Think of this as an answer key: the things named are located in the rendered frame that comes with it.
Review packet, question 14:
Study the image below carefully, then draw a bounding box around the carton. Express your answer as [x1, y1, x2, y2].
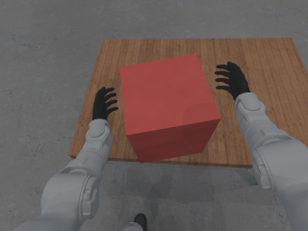
[119, 54, 221, 164]

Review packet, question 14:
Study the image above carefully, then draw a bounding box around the table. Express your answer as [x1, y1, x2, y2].
[68, 38, 308, 186]

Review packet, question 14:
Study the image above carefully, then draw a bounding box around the left robot shin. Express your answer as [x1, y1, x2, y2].
[127, 222, 142, 230]

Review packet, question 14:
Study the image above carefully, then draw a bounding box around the robot right upper arm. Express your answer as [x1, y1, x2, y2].
[250, 139, 308, 231]

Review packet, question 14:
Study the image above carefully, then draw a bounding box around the robot right hand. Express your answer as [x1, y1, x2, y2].
[215, 62, 250, 101]

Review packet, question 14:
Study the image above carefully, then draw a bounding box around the robot left hand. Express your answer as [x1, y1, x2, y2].
[92, 87, 118, 120]

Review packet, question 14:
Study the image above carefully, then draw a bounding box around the robot right forearm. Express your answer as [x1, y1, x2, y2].
[234, 92, 308, 152]

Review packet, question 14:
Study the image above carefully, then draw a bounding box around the robot left forearm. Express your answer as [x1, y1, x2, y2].
[40, 118, 113, 212]

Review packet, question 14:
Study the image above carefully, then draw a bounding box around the robot left foot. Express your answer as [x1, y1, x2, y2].
[134, 214, 147, 231]

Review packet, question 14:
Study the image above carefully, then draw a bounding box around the robot left upper arm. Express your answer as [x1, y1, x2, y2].
[13, 173, 100, 231]

